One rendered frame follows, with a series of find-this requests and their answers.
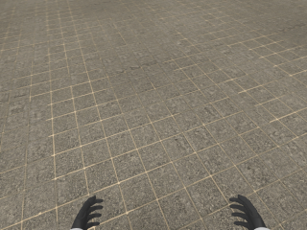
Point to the right robot hand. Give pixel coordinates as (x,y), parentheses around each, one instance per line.
(250,214)

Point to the left robot hand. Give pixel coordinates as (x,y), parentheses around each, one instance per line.
(82,219)

